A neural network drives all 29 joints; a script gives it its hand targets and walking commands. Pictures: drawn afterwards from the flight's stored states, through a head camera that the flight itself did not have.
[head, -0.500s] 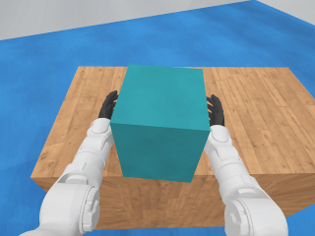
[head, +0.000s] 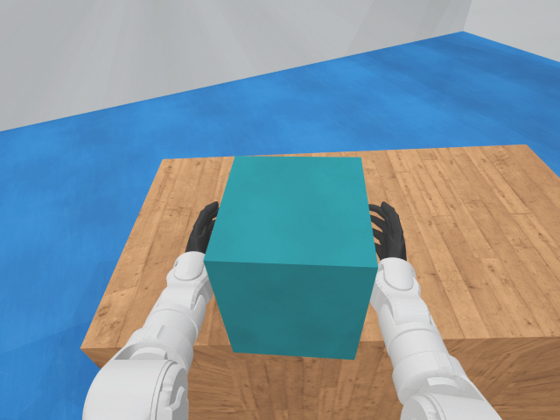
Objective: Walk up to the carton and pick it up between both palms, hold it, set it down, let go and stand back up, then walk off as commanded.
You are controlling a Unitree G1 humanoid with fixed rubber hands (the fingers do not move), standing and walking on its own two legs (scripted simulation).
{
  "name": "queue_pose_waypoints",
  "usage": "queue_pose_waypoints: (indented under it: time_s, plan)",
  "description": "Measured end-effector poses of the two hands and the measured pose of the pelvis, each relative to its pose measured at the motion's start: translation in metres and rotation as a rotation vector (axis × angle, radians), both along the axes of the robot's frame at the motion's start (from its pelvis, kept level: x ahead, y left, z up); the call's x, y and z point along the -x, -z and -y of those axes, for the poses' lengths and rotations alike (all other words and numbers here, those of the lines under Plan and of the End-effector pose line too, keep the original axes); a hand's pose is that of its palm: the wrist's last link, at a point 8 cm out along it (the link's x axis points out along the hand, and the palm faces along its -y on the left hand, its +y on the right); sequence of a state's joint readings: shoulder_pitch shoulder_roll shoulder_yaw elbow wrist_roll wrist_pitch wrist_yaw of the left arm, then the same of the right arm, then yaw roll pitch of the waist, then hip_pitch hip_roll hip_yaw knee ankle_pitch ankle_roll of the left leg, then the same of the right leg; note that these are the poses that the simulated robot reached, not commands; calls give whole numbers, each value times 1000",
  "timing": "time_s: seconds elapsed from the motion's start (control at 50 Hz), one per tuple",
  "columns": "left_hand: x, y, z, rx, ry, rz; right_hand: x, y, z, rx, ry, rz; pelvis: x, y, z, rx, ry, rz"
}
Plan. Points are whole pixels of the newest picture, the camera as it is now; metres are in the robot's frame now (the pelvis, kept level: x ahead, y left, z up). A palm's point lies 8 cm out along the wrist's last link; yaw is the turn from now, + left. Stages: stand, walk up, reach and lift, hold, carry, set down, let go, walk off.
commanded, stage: reach and lift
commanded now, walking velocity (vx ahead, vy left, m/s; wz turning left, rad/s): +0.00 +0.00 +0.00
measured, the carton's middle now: (294, 258) +0.37 -0.06 +0.04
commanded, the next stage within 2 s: none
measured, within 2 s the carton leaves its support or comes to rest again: leaves its support in 0.40 s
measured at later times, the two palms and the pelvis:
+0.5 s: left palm (197, 243) +0.39 +0.09 +0.09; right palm (393, 249) +0.33 -0.20 +0.09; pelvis +0.00 +0.00 +0.00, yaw +0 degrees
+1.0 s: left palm (204, 234) +0.38 +0.07 +0.11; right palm (403, 247) +0.32 -0.21 +0.09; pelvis -0.03 -0.02 +0.01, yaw -1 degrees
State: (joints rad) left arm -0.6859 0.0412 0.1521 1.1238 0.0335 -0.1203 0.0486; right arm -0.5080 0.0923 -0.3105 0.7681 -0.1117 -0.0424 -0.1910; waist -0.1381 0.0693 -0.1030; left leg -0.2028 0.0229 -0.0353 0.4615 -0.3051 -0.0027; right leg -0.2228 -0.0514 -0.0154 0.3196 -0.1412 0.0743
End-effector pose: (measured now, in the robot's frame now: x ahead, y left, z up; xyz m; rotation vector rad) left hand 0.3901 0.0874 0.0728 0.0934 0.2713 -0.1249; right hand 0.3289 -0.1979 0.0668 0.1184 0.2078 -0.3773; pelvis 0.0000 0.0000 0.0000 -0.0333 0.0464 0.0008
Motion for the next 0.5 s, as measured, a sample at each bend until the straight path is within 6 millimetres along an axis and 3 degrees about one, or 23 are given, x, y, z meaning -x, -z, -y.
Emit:
queue_pose_waypoints:
  time_s: [0.34,0.5]
  plan:
    - [0,-2,1,-13,18,18,4,-2,0,21,9,7,-4,-2,-1,7,-10,-15]
    - [2,-21,0,-5,8,102,4,-19,0,44,1,88,1,-1,-1,12,-8,-26]
